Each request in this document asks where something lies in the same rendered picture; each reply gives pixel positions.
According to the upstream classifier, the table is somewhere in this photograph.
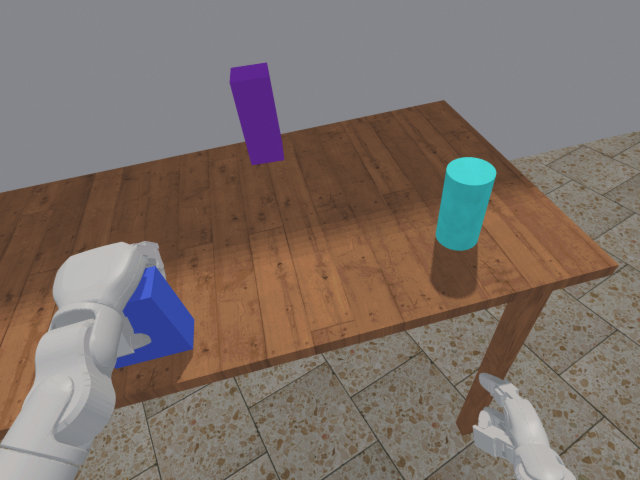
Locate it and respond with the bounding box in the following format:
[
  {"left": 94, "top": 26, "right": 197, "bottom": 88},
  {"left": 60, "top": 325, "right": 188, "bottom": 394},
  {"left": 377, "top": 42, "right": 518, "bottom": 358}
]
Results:
[{"left": 0, "top": 100, "right": 619, "bottom": 440}]

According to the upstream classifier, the right robot forearm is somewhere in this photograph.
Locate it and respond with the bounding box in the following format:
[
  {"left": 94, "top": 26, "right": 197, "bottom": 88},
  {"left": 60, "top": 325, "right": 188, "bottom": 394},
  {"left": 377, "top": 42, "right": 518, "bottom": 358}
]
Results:
[{"left": 513, "top": 443, "right": 576, "bottom": 480}]

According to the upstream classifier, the robot right hand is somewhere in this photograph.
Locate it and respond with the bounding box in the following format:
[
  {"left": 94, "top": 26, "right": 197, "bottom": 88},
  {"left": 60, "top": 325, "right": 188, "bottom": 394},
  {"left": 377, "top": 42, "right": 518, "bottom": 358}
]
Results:
[{"left": 473, "top": 373, "right": 550, "bottom": 464}]

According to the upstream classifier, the robot left hand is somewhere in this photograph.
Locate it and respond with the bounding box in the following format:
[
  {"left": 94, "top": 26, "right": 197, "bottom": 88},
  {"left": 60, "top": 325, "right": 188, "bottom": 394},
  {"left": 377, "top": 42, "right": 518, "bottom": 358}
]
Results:
[{"left": 53, "top": 241, "right": 166, "bottom": 358}]

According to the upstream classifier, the left robot forearm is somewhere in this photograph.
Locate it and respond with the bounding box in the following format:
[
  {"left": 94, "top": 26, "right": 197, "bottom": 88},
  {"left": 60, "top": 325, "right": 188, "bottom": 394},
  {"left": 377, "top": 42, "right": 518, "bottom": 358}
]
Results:
[{"left": 0, "top": 302, "right": 123, "bottom": 480}]

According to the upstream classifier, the sponge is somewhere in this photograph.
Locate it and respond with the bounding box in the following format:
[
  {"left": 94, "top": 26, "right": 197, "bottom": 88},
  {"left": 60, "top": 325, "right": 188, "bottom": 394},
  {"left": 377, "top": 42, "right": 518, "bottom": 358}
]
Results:
[{"left": 114, "top": 266, "right": 194, "bottom": 369}]

